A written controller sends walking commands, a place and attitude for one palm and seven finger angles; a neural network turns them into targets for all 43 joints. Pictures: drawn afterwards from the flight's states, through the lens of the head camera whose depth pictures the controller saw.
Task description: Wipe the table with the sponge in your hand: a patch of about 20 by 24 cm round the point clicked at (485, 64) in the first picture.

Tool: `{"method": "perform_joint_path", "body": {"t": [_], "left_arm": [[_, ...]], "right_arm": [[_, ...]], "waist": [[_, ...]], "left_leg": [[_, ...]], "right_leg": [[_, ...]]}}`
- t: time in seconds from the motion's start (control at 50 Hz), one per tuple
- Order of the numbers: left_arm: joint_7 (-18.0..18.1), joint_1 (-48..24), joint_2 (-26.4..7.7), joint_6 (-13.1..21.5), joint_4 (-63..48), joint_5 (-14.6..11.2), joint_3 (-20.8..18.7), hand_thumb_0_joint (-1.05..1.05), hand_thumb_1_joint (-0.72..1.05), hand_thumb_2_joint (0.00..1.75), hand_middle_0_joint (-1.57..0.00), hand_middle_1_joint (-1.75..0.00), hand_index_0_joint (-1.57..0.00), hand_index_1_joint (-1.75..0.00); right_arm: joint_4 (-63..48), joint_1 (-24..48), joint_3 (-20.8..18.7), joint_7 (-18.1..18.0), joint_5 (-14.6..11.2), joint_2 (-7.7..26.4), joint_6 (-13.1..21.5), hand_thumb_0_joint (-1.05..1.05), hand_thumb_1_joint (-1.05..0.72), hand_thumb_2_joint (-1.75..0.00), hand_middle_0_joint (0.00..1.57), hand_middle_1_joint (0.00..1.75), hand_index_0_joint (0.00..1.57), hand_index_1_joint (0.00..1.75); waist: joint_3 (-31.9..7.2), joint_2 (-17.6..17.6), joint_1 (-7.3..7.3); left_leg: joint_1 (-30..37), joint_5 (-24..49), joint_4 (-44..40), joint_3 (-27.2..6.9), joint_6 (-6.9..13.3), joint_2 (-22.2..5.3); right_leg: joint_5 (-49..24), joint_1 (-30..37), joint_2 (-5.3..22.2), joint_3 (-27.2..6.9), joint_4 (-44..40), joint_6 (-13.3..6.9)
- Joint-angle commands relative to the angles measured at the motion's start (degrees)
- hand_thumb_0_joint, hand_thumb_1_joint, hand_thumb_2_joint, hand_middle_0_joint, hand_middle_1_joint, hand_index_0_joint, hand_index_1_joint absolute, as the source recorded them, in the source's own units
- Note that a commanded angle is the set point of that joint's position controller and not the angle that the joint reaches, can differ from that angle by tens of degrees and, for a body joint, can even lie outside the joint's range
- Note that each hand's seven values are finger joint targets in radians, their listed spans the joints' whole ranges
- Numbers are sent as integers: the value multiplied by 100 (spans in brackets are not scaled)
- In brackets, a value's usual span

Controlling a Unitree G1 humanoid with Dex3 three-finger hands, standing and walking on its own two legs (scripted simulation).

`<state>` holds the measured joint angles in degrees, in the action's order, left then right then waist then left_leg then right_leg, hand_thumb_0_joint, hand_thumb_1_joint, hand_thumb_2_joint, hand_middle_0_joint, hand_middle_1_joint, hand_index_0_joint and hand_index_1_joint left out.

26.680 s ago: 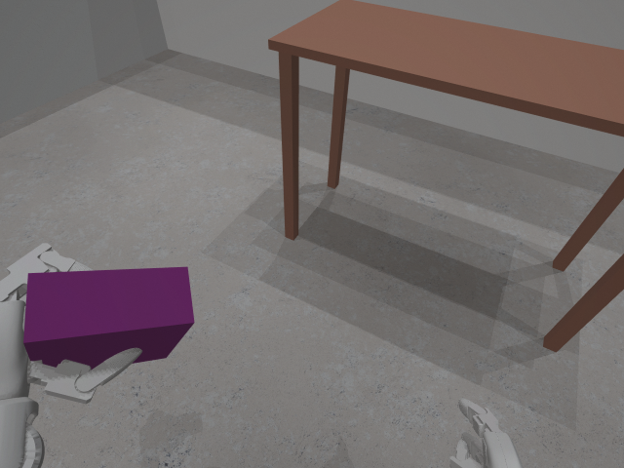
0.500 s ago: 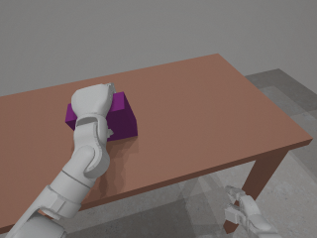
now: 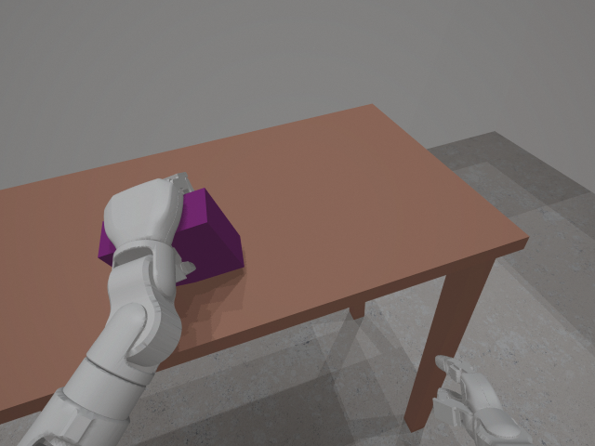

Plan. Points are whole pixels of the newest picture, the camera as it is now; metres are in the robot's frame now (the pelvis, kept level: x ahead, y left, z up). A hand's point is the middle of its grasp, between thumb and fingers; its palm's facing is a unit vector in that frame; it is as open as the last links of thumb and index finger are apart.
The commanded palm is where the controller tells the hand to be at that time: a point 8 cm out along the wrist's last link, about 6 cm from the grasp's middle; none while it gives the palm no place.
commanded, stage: wipe back along the third lane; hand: left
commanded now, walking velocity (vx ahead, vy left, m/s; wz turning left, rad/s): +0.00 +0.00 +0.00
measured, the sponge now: (185, 252) +0.33 +0.20 +0.12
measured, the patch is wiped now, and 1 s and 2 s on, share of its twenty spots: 1.00 1.00 1.00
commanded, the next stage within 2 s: slide back across to the middle lane in 0.26 s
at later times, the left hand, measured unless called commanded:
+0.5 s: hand (169, 253) +0.28 +0.19 +0.17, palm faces +0.30 -0.20 -0.93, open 9.7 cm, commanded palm +0.23 +0.20 +0.20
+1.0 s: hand (117, 263) +0.26 +0.24 +0.18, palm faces +0.24 -0.15 -0.96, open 9.7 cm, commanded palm +0.21 +0.25 +0.24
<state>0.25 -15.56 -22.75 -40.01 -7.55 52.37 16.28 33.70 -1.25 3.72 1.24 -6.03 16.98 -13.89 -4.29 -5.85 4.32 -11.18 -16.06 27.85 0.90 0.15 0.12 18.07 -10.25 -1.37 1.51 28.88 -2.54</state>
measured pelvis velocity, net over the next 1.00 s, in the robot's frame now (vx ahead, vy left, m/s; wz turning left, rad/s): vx -0.01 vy -0.02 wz -0.02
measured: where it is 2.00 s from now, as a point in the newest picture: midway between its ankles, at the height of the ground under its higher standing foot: outside the picture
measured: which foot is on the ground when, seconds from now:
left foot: down 0.00-1.00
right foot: down 0.00-1.00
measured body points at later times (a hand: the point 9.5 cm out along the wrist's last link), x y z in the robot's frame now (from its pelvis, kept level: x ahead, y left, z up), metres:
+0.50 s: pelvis +0.00 -0.03 +0.00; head -0.03 -0.08 +0.44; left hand +0.26 +0.19 +0.22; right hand +0.24 -0.24 -0.08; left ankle -0.01 +0.12 -0.74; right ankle -0.03 -0.09 -0.74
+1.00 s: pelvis -0.01 -0.02 +0.00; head -0.04 -0.08 +0.44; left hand +0.24 +0.24 +0.23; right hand +0.22 -0.25 -0.08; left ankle -0.01 +0.12 -0.74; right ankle -0.03 -0.09 -0.74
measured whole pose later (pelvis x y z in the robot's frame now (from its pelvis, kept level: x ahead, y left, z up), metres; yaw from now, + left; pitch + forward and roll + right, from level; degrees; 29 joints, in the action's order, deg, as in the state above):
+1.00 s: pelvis -0.01 -0.02 +0.00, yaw -1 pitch -2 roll +1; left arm -4.8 -2.1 -33.0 -36.4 -18.6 43.7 2.6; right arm 33.3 -2.7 3.5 -2.9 -4.7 17.8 -9.9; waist -2.6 -6.4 5.0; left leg -10.6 -16.1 29.2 1.0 -1.0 -1.4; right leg 18.5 -10.7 -3.2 0.8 31.6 -4.4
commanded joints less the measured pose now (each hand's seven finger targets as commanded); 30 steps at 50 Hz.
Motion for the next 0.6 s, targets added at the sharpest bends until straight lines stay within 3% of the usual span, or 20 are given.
{"method": "perform_joint_path", "body": {"t": [0.0,0.02,0.04,0.06,0.1,0.12,0.16,0.2,0.24,0.34,0.38,0.4,0.42,0.44,0.48,0.5,0.52,0.54,0.58], "left_arm": [[-216,-694,-515,-77,-354,-317,-442,0,10,130,-120,-160,-120,-160],[-231,-697,-334,-76,-461,-344,-260,0,10,130,-120,-160,-120,-160],[-240,-456,-345,-71,-273,-372,-316,0,10,130,-120,-160,-120,-160],[-272,-316,-254,-63,-407,-410,-238,0,10,130,-120,-160,-120,-160],[-284,-36,-487,-38,-618,-444,-500,0,10,130,-120,-160,-120,-160],[-302,-133,-283,-25,-732,-461,-284,0,10,130,-120,-160,-120,-160],[-319,213,-316,5,-759,-513,-357,0,10,130,-120,-160,-120,-160],[-295,528,-569,49,-961,-524,-658,0,10,130,-120,-160,-120,-160],[-289,726,-334,78,-1139,-588,-463,0,10,130,-120,-160,-120,-160],[-202,994,-538,115,-1386,-627,-713,0,10,130,-120,-160,-120,-160],[-162,848,-765,120,-1548,-626,-921,0,10,130,-120,-160,-120,-160],[-124,708,-1042,114,-1677,-569,-1159,0,10,130,-120,-160,-120,-160],[-107,610,-921,104,-1710,-581,-1047,0,10,130,-120,-160,-120,-160],[-101,785,-958,101,-1453,-610,-1133,0,10,130,-120,-160,-120,-160],[-106,911,-1114,118,-1807,-649,-1292,0,10,130,-120,-160,-120,-160],[-86,901,-1351,112,-1941,-592,-1496,0,10,130,-120,-160,-120,-160],[-89,835,-1171,109,-2042,-633,-1345,0,10,130,-120,-160,-120,-160],[-87,1002,-1249,96,-1789,-676,-1463,0,10,130,-120,-160,-120,-160],[-105,819,-1408,97,-1899,-693,-1556,0,10,130,-120,-160,-120,-160]], "right_arm": [[-1042,1427,-199,-67,23,473,354,0,-90,-90,20,30,20,30],[-1122,1416,-188,-68,17,442,393,0,-90,-90,20,30,20,30],[-1059,1385,-194,-68,18,453,391,0,-90,-90,20,30,20,30],[-1083,1395,-196,-50,15,452,385,0,-90,-90,20,30,20,30],[-1115,1457,-214,-28,15,461,394,0,-90,-90,20,30,20,30],[-1160,1423,-201,-27,31,442,417,0,-90,-90,20,30,20,30],[-1145,1393,-217,-18,22,454,413,0,-90,-90,20,30,20,30],[-1172,1414,-230,-11,33,459,433,0,-90,-90,20,30,20,30],[-1217,1350,-225,10,34,436,431,0,-90,-90,20,30,20,30],[-1227,1283,-247,-18,52,442,428,0,-90,-90,20,30,20,30],[-1216,1282,-242,-59,69,457,386,0,-90,-90,20,30,20,30],[-1201,1362,-238,-75,71,464,400,0,-90,-90,20,30,20,30],[-1267,1301,-226,-104,78,426,424,0,-90,-90,20,30,20,30],[-1170,1259,-235,-121,80,441,419,0,-90,-90,20,30,20,30],[-1212,1289,-242,-134,95,444,393,0,-90,-90,20,30,20,30],[-1220,1374,-227,-137,108,457,413,0,-90,-90,20,30,20,30],[-1299,1307,-212,-146,110,409,432,0,-90,-90,20,30,20,30],[-1205,1267,-221,-160,106,432,408,0,-90,-90,20,30,20,30],[-1197,1282,-222,-198,109,451,380,0,-90,-90,20,30,20,30]], "waist": [[-667,934,95],[-771,1003,88],[-652,1064,65],[-660,927,85],[-694,976,131],[-724,1067,97],[-575,1059,102],[-610,1152,159],[-589,1139,121],[-473,1264,113],[-535,1129,134],[-586,1029,152],[-649,1010,155],[-453,1082,125],[-683,885,206],[-787,821,246],[-866,919,220],[-595,989,185],[-545,852,195]], "left_leg": [[35,1175,-260,4,226,77],[3,1272,-202,53,234,107],[-29,1316,-177,50,227,97],[-19,1369,-168,68,230,108],[-20,1351,-153,49,231,98],[-38,1408,-100,100,253,126],[-70,1395,-88,99,247,120],[-57,1402,-56,80,257,115],[-95,1526,-6,108,255,118],[-113,1504,96,116,259,116],[-94,1478,63,94,246,123],[-10,1479,72,80,241,116],[-55,1516,93,106,251,141],[-77,1532,108,85,237,121],[-13,1622,98,66,231,136],[60,1658,108,51,228,134],[1,1728,146,82,238,155],[-39,1663,120,45,221,119],[-28,1542,87,37,223,125]], "right_leg": [[-1472,321,-34,-313,-467,-93],[-1635,420,14,-258,-419,-56],[-1781,410,2,-294,-410,-50],[-1907,444,16,-304,-398,-36],[-1912,481,3,-400,-393,-37],[-2061,514,34,-351,-361,2],[-2121,485,34,-405,-366,24],[-2184,502,4,-520,-351,18],[-2499,557,36,-452,-271,45],[-2688,492,55,-586,-256,84],[-2631,531,60,-626,-235,69],[-2536,467,15,-764,-256,19],[-2538,519,71,-642,-223,48],[-2642,442,53,-685,-242,50],[-2815,610,75,-685,-162,44],[-2797,604,32,-810,-162,-8],[-2952,683,90,-685,-101,44],[-2840,547,66,-714,-168,41],[-2527,478,64,-733,-228,42]]}}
